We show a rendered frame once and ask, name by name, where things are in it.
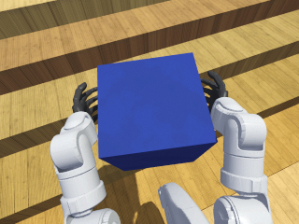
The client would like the robot left upper arm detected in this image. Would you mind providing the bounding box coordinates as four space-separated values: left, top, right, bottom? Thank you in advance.
70 208 121 224

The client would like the robot right thigh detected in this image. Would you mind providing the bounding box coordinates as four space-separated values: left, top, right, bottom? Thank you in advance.
158 182 210 224

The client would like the robot right shin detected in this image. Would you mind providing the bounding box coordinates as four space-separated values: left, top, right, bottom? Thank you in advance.
164 208 174 224

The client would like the robot left forearm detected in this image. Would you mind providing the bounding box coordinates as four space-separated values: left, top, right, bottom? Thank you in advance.
50 111 107 224

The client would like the robot right forearm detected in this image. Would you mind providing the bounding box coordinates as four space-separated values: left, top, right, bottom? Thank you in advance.
210 97 273 224

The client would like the robot right upper arm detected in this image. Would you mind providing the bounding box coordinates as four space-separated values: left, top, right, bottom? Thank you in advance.
213 195 273 224

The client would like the robot right hand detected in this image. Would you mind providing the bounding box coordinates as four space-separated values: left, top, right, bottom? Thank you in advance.
200 70 228 115

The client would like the robot left hand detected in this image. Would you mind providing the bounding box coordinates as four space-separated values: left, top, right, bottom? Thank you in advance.
72 82 98 123

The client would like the carton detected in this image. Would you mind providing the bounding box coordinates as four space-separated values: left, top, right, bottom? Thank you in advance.
97 52 218 172

